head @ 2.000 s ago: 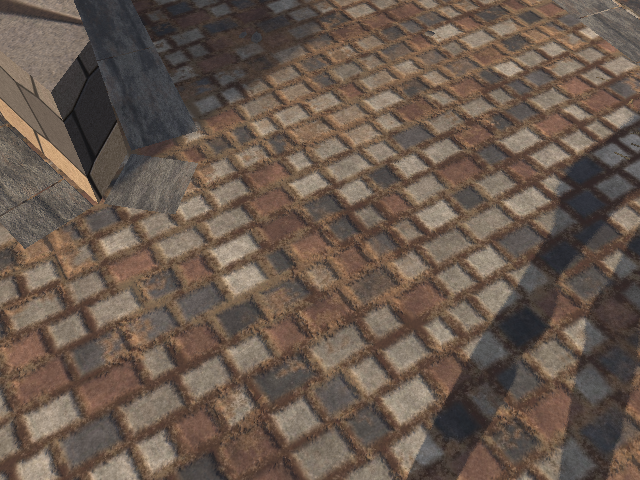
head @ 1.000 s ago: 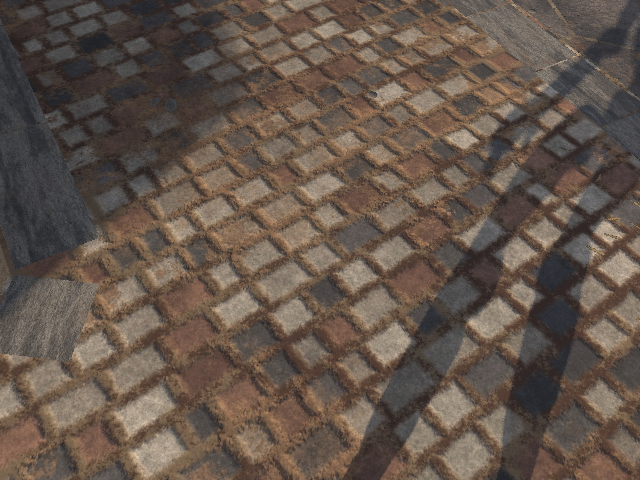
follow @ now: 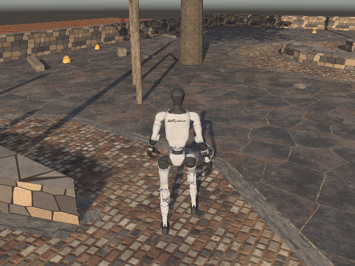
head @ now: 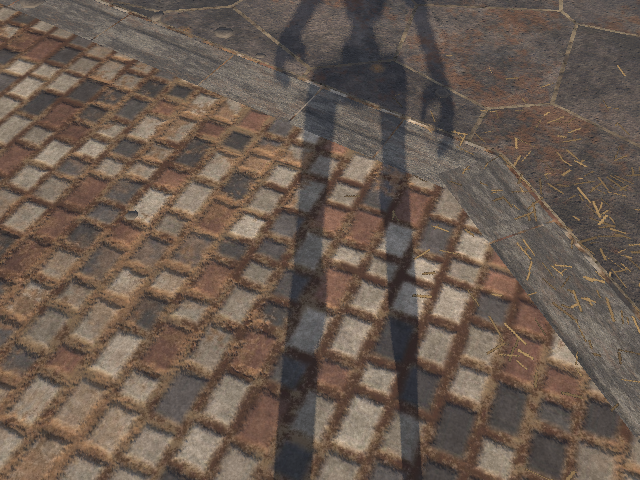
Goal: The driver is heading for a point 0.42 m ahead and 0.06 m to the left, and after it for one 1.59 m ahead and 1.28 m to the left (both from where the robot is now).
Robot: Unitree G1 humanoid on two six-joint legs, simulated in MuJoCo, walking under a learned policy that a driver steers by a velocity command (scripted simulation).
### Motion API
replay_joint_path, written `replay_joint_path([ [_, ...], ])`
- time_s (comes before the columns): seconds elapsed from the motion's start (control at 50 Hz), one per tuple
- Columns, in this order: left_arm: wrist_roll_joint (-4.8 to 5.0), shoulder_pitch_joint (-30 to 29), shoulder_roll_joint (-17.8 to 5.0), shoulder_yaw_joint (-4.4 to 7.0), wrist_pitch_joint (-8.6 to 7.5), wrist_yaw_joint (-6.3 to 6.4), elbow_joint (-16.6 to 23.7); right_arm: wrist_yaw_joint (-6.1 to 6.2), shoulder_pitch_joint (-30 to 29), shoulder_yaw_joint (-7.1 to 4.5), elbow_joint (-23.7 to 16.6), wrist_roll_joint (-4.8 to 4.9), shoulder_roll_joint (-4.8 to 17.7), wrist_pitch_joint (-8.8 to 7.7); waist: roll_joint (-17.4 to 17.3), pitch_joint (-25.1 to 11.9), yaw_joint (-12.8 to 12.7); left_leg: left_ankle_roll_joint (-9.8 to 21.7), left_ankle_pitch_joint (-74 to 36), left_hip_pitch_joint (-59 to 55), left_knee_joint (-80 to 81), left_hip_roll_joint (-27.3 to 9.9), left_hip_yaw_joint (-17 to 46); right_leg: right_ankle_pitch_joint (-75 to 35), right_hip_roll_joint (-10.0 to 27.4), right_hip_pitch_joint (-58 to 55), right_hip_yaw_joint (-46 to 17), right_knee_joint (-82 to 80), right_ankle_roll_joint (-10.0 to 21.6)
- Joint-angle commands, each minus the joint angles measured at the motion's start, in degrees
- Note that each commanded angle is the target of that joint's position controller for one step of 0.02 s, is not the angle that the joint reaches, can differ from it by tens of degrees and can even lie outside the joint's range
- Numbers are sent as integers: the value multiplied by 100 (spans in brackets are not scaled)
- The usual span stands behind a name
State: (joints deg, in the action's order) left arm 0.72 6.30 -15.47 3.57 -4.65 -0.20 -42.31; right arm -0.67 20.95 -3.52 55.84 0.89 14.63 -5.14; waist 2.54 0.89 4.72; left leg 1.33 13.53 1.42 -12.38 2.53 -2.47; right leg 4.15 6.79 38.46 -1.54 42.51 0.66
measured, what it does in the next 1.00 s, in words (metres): walks ahead, turning left: right foot, then left foot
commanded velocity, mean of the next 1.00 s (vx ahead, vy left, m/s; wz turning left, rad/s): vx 0.45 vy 0.00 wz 0.33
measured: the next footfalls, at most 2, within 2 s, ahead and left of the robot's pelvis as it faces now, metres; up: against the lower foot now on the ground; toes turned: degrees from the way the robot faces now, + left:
right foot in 0.14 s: +0.27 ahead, -0.14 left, +0.00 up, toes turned -3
left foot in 0.72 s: +0.55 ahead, +0.12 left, +0.00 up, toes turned +17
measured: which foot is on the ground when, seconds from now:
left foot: down 0.00-0.16, up 0.18-0.70, down 0.72-1.00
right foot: up 0.00-0.12, down 0.14-0.72, up 0.74-1.00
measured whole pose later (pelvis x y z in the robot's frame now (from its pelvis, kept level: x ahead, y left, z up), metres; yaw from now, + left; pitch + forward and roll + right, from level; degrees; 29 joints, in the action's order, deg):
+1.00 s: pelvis +0.54 +0.05 +0.00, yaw +25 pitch +3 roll -1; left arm -0.8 3.0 -17.2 3.5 -4.6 1.3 -39.7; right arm 0.4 13.7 -4.8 43.1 1.0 16.7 -0.8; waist 1.5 4.1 2.5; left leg 5.5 10.6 14.2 -22.6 6.6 5.2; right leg 10.9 3.8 38.1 -5.2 48.0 -4.2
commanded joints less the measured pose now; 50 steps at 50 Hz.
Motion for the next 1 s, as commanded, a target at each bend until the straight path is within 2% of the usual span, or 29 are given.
replay_joint_path([
  [0.02,45,-542,-164,-36,-73,-102,504,33,-153,-172,-354,78,1039,-53,-658,281,-91,939,-1646,533,467,-1430,647,-637,-215,-562,216,-738,23],
  [0.06,57,-730,-291,-8,-73,-155,638,43,-23,-180,-286,101,1093,9,-676,319,-129,850,-1811,99,283,-1647,688,-432,-273,-545,165,-1013,149],
  [0.1,41,-524,-488,70,-78,-186,646,62,-45,-202,-276,91,1196,84,-738,141,-359,723,-2714,-241,-205,-1731,628,-86,-439,-1000,266,-1205,312],
  [0.12,19,10,-644,164,-75,-177,510,71,-124,-195,-292,86,1208,123,-739,-188,-694,605,-3555,-224,-913,-1586,435,-70,-606,-1775,418,-1344,445],
  [0.14,11,929,-905,307,-58,-139,232,87,-100,-138,-325,40,1074,150,-662,-746,-1096,439,-3807,199,-2042,-1306,214,-115,-650,-3070,444,-1304,619],
  [0.16,-50,1950,-1385,434,-15,-60,74,98,6,-3,-489,-141,757,140,190,-1624,-1378,212,-2002,1430,-4024,-946,-53,-225,564,-4781,-946,-1145,1009],
  [0.18,-73,2027,-1685,445,-15,-126,-14,42,742,192,-501,-51,57,8,1694,-2388,-891,4,1846,3314,-5750,16,341,1137,1687,-6151,-3791,-2107,1876],
  [0.2,-51,1919,-1055,294,-33,-139,66,7,293,32,-444,116,772,-82,890,-2004,-1114,101,1940,3925,-6313,-287,933,1653,1555,-5873,-3844,-2443,1612],
  [0.22,-55,1475,-868,219,-57,-120,123,-9,-254,-30,-623,231,970,-127,596,-1159,-1064,185,1432,4214,-6325,-526,831,1256,1394,-5108,-2898,-2511,1375],
  [0.24,-80,1066,-765,176,-71,-117,166,24,-476,-23,-638,195,897,-117,134,-770,-868,167,922,3979,-6063,-803,737,610,1184,-4304,-2215,-2638,1260],
  [0.26,-112,786,-611,145,-95,-129,170,40,-541,-56,-625,111,846,-62,87,-476,-693,137,623,3747,-5745,-966,745,237,988,-3691,-1685,-2828,1192],
  [0.3,-150,581,-467,130,-195,-139,104,45,-299,-64,-536,123,648,123,242,-364,-433,89,282,3207,-5477,-1117,822,90,808,-3083,-1090,-3228,1134],
  [0.38,-189,692,-590,193,-286,-46,-119,66,-672,-83,-676,91,501,283,55,29,-397,-46,-513,3746,-4849,-1064,1033,-368,799,-2985,-260,-3615,1133],
  [0.48,-158,811,-710,220,-243,73,-263,-75,-1390,-55,-905,14,403,216,-5,261,-602,-79,-1898,3764,-3331,-903,663,-590,618,-3218,720,-3731,879],
  [0.54,-107,1159,-817,262,-165,118,-432,-168,-1976,16,-1178,0,292,204,-109,474,-859,9,-1925,3910,-2741,-859,375,-757,771,-3701,989,-3636,843],
  [0.6,-28,1349,-908,308,-21,129,-550,-273,-2319,25,-1468,17,318,204,-64,542,-930,167,-1279,4146,-2437,-760,112,-1376,976,-4414,1134,-3235,795],
  [0.66,19,1167,-1127,363,117,190,-495,-332,-1960,-95,-1589,57,548,227,264,103,-566,472,-394,3254,-2404,-277,-393,-4058,1008,-4672,1355,-2193,608],
  [0.68,23,1083,-1192,372,174,214,-463,-319,-1381,-209,-1490,82,745,238,342,-247,-224,617,-213,2492,-2377,-26,-525,-4797,930,-4573,1433,-1370,515],
  [0.7,47,980,-1191,350,199,235,-424,-254,-457,-397,-1272,93,1071,244,225,-738,288,840,-568,1096,-1967,196,-477,-4568,697,-4030,1563,-140,316],
  [0.72,-84,1074,-957,251,133,244,-295,-113,361,-589,-1119,74,1631,313,-547,-1288,535,1216,-664,-669,-1868,-697,1011,-2286,413,-2492,1560,1701,32],
  [0.74,-147,1483,-180,15,-79,145,12,-97,25,-622,-1297,92,2052,277,-1818,-1890,-179,2467,138,-2413,-1049,-2092,4502,2791,-972,-10,710,3796,-360],
  [0.76,77,847,-699,85,-337,49,126,-119,118,-475,-1391,-2,1604,240,-1067,-2182,252,2389,-159,-2500,-456,-2227,4904,2868,-829,596,-458,4134,-219],
  [0.78,228,437,-819,109,-423,21,261,-112,-137,-395,-1418,-55,1288,183,-807,-1437,205,2132,-1226,-1897,-589,-2059,3839,2519,-565,783,-424,3930,-107],
  [0.8,123,430,-773,106,-429,70,228,-125,-541,-341,-1481,-28,1091,141,-228,-856,-121,1891,-2427,-915,-711,-1761,2976,2164,-304,523,-373,3370,-111],
  [0.82,-65,440,-875,174,-367,133,171,-95,-880,-288,-1561,4,874,145,-161,-627,-323,1704,-3096,-200,-734,-1541,2383,2008,-121,153,-313,2893,-165],
  [0.84,-121,521,-915,210,-274,142,178,-60,-1036,-261,-1662,-47,836,170,-237,-499,-477,1667,-3560,391,-647,-1414,2127,1924,-82,-253,-291,2752,-218],
  [0.88,-148,658,-718,185,-109,159,237,-3,-1073,-302,-1708,-66,981,191,-268,-462,-645,1646,-4265,957,-557,-1257,1835,1760,-132,-548,-187,2217,-367],
  [0.92,-165,527,-559,128,-23,191,328,72,-1005,-369,-1698,-58,1178,230,-385,-491,-643,1539,-4655,1200,-611,-1035,1525,1302,-317,-614,-66,1450,-482],
  [1.0,-130,-73,-469,49,11,133,494,228,-904,-378,-1704,69,1163,474,-758,-765,-396,1056,-3917,1280,-923,-650,1347,-89,-695,-1097,-21,-66,-551],
])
